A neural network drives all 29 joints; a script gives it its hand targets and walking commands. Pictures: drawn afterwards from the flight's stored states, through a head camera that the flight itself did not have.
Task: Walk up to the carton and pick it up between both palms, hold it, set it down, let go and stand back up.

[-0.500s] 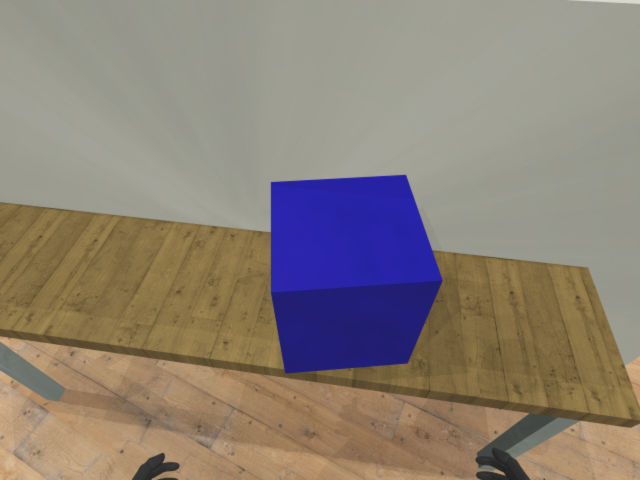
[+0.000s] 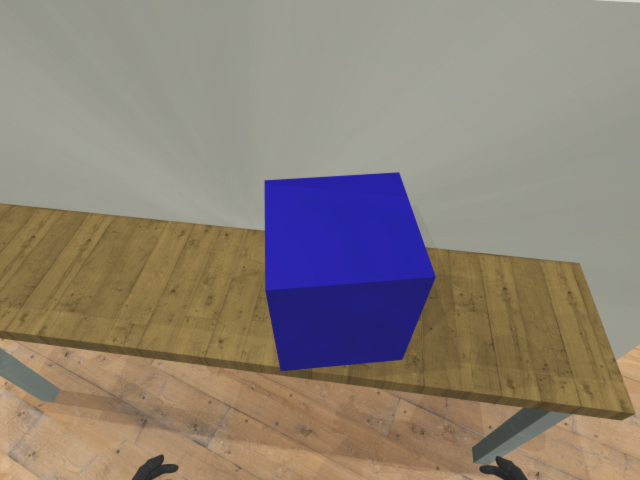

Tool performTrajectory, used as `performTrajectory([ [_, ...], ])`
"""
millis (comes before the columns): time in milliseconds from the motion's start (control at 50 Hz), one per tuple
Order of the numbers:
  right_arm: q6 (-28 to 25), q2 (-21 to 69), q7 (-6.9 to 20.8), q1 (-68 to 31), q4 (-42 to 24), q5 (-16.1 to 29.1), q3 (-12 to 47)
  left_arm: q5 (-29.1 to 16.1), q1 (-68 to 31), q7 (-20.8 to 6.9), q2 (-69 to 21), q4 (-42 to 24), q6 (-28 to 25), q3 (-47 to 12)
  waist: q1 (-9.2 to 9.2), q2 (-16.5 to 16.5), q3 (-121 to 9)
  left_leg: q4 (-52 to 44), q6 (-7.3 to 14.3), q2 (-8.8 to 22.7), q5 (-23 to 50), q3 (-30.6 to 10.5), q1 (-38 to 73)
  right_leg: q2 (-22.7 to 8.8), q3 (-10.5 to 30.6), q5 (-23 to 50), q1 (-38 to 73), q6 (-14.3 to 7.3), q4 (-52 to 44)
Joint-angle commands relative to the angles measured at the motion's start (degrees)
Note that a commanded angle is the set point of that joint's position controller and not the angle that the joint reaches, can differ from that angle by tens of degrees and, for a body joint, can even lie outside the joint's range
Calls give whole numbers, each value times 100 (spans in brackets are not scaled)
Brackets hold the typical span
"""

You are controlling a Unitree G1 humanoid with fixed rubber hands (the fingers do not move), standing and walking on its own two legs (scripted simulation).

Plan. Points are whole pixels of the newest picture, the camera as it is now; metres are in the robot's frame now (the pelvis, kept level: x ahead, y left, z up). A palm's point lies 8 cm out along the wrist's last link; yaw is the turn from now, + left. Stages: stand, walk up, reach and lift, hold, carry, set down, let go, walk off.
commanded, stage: stand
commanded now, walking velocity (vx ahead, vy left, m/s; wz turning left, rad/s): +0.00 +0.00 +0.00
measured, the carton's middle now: (337, 275) +0.42 -0.02 -0.04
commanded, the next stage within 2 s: none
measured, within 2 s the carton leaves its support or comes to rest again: neither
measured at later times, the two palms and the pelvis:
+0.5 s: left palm out of the picture +0.08 +0.25 -0.11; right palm out of the picture +0.07 -0.25 -0.11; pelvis +0.00 +0.00 +0.00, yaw +0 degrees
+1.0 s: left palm out of the picture +0.09 +0.25 -0.10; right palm out of the picture +0.08 -0.24 -0.10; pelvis +0.00 +0.00 +0.00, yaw +0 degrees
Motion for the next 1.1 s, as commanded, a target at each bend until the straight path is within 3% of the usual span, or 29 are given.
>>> performTrajectory([
  [0, -148, -724, -47, -77, -535, 35, -217, 7, -75, 38, 768, -584, -155, 237, -19, -71, -241, -578, 276, 405, 413, -498, 12, -481, 574, 440, -96, -171, -650],
  [140, -143, -740, -45, 7, -465, -6, -223, -8, 24, 38, 793, -494, -164, 235, 18, 63, -110, -615, 293, 420, 296, -478, -80, -513, 647, 315, -81, -198, -759],
  [220, -134, -750, -41, 22, -451, 4, -206, -15, -23, 30, 792, -489, -150, 249, 1, -59, 147, -678, 246, 359, 1, -450, -115, -487, 700, -226, -362, -181, -935],
  [300, -157, -807, -44, 137, -413, 13, -197, -9, 60, 33, 805, -467, -159, 224, 1, -130, 7, -784, 260, 421, -44, -561, -162, -453, 608, -118, -211, -181, -852],
  [460, -196, -802, -49, 87, -363, 46, -166, -5, 49, 54, 805, -425, -181, 223, 9, 147, -567, -753, 288, 432, 327, -533, 61, -460, 563, 366, 163, -166, -614],
  [500, -182, -779, -54, 66, -343, 31, -160, -3, 88, 57, 770, -411, -176, 209, 12, -59, -261, -694, 255, 422, 404, -480, -56, -479, 595, 411, 42, -141, -685],
  [540, -155, -804, -54, 100, -311, 38, -172, -16, 169, 59, 758, -380, -159, 198, 19, -3, -49, -684, 257, 400, 282, -459, -66, -499, 664, 246, -227, -155, -801],
  [740, -154, -833, -78, 147, -297, 14, -170, -18, 159, 73, 781, -341, -157, 168, -9, 12, -225, -617, 267, 439, 845, -461, 80, -515, 585, 802, 28, -166, -719],
  [780, -144, -805, -77, 102, -274, 26, -158, -38, 193, 82, 797, -355, -150, 168, 32, 64, -236, -634, 276, 429, 733, -446, 114, -506, 612, 679, 22, -171, -729],
  [800, -143, -769, -69, 131, -270, 32, -152, -16, 138, 81, 839, -337, -155, 183, -4, -82, -270, -595, 248, 414, 815, -443, 207, -512, 592, 716, -24, -168, -741],
  [900, -135, -849, -72, 67, -310, 27, -157, -13, 102, 74, 821, -338, -141, 178, 16, 84, -176, -712, 252, 421, 656, -483, 38, -477, 559, 577, 11, -157, -770],
  [920, -142, -833, -73, 91, -263, 28, -175, -19, 80, 78, 805, -329, -141, 178, -1, -8, -107, -738, 250, 434, 719, -506, -4, -462, 558, 665, 64, -147, -719],
  [940, -140, -887, -72, 86, -274, 32, -184, -19, 167, 78, 784, -308, -142, 174, 32, 125, -183, -700, 280, 427, 711, -483, 73, -495, 596, 643, 66, -157, -732],
  [1040, -138, -810, -66, 139, -210, 20, -157, -32, 146, 82, 827, -257, -132, 179, 22, -140, -126, -711, 249, 421, 606, -465, 107, -509, 579, 504, -56, -137, -817],
  [1080, -141, -865, -66, 135, -188, 30, -170, -24, 127, 83, 843, -250, -133, 174, 12, -13, -155, -768, 242, 431, 438, -532, 31, -487, 595, 372, 8, -137, -804],
])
